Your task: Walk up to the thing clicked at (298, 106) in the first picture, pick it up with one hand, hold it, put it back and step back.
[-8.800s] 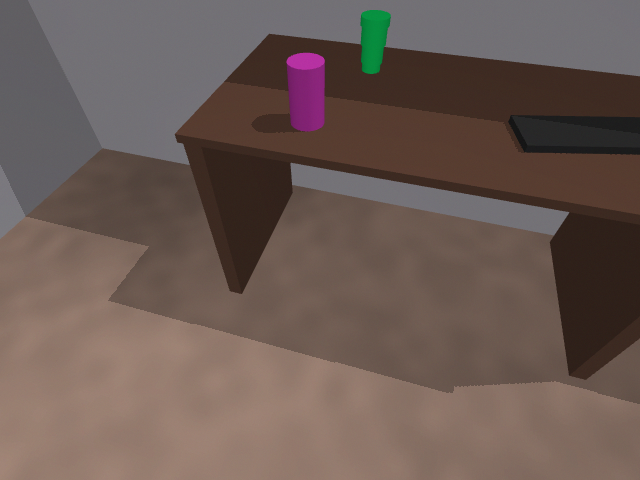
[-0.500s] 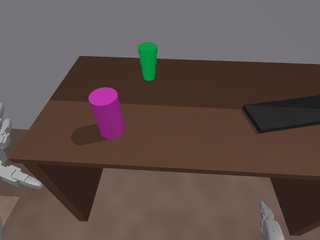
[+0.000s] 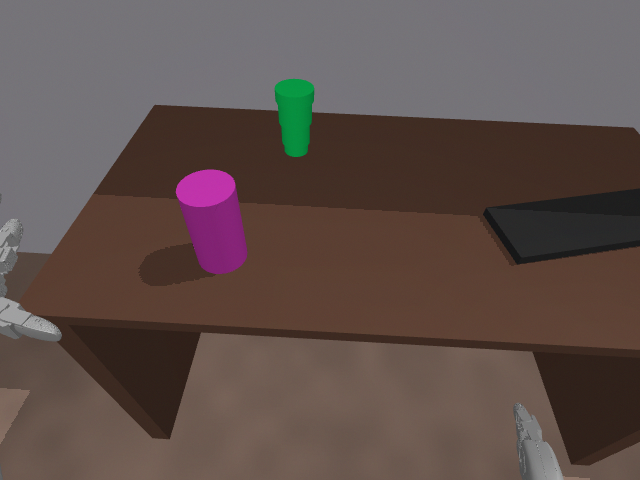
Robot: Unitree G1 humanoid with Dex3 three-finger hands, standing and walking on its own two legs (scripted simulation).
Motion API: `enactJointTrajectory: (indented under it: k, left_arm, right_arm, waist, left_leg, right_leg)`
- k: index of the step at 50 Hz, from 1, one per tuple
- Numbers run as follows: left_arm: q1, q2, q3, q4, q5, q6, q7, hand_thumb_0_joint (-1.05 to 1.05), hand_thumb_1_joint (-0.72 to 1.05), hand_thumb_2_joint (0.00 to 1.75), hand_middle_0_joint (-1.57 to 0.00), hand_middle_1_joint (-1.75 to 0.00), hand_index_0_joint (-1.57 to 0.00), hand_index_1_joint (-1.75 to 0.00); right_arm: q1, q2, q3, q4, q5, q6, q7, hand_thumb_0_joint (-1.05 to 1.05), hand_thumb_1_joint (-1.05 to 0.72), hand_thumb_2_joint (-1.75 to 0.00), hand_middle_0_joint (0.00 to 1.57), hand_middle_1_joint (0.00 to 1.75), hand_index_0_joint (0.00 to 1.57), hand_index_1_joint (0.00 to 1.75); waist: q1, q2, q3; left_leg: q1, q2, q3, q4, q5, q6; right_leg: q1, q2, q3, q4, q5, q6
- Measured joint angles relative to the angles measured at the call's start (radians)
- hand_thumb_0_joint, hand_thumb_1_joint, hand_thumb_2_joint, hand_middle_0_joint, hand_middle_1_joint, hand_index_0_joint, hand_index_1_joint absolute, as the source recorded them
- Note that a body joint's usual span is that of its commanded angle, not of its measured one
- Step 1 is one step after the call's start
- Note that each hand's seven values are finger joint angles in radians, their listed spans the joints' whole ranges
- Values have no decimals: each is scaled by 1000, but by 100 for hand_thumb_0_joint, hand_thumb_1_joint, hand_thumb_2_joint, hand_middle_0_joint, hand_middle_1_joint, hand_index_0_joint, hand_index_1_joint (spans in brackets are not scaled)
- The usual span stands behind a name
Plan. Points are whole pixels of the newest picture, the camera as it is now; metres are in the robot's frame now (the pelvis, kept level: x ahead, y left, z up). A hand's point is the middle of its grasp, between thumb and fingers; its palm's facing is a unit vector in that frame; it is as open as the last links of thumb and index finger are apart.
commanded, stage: go down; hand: left
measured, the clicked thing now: (215, 224) +0.49 +0.20 +0.02
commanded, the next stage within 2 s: approach in 1.98 s
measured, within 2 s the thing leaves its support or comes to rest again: neither
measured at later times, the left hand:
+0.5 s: hand (32, 237) +0.35 +0.37 +0.13, palm faces +0.16 -0.99 +0.01, open 17.6 cm
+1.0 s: hand (24, 225) +0.37 +0.38 +0.14, palm faces +0.16 -0.99 +0.01, open 17.7 cm
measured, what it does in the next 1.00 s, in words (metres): stands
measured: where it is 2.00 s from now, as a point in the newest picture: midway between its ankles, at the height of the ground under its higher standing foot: outside the picture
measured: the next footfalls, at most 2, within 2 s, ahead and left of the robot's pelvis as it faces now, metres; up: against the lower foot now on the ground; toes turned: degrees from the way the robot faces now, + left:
none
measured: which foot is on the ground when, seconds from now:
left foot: down 0.00-1.00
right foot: down 0.00-1.00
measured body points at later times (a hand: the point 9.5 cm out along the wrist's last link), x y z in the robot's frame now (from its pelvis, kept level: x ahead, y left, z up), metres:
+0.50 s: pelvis +0.01 +0.00 +0.00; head +0.04 +0.02 +0.44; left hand +0.34 +0.42 +0.13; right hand +0.16 -0.25 -0.08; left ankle +0.00 +0.13 -0.74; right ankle +0.01 -0.15 -0.74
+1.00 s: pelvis +0.01 +0.00 -0.01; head +0.05 +0.02 +0.44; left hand +0.35 +0.43 +0.14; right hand +0.17 -0.25 -0.08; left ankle +0.00 +0.13 -0.74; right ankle +0.01 -0.15 -0.74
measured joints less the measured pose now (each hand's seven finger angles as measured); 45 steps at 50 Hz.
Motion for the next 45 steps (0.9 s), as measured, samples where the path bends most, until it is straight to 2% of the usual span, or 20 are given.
enactJointTrajectory:
  k: [8, 14, 25, 35, 45]
  left_arm:
    - [-115, 92, 21, 175, -20, 16, -95, -1, -55, 8, -4, -4, -4, -4]
    - [-168, 132, 38, 247, -23, 20, -132, -1, -56, 8, -4, -3, -4, -4]
    - [-189, 154, 65, 272, -6, 26, -133, -1, -58, 7, -4, -3, -4, -3]
    - [-190, 166, 69, 274, -2, 36, -140, -1, -59, 6, -5, -3, -5, -3]
    - [-238, 205, 76, 313, 4, 37, -155, -1, -59, 6, -5, -4, -5, -4]
  right_arm:
    - [0, -6, 38, -9, -7, -36, -17, -1, 54, -5, 6, 5, 6, 5]
    - [16, -13, 60, -34, -10, -51, -29, -1, 54, -5, 6, 5, 6, 5]
    - [20, -9, 68, -45, -18, -67, -39, -1, 54, -5, 6, 5, 6, 5]
    - [13, -8, 58, -34, -17, -68, -34, -1, 53, -6, 6, 5, 6, 5]
    - [17, -14, 61, -56, -18, -72, -34, -1, 53, -6, 6, 5, 6, 5]
  waist:
    - [-26, -2, -13]
    - [-39, -6, -16]
    - [-47, -7, -43]
    - [-48, -3, -63]
    - [-53, -9, -59]
  left_leg:
    - [-38, 2, -1, 4, 6, -1]
    - [-69, 5, 1, 15, 0, -1]
    - [-119, 10, 2, 54, -29, 0]
    - [-137, 10, -1, 79, -51, 2]
    - [-171, 10, -6, 104, -58, 1]
  right_leg:
    - [-36, 2, -1, 0, 7, -2]
    - [-66, 5, 2, 6, 6, -2]
    - [-110, 11, 3, 28, -13, 1]
    - [-124, 10, 1, 48, -33, 3]
    - [-159, 10, -3, 77, -43, 2]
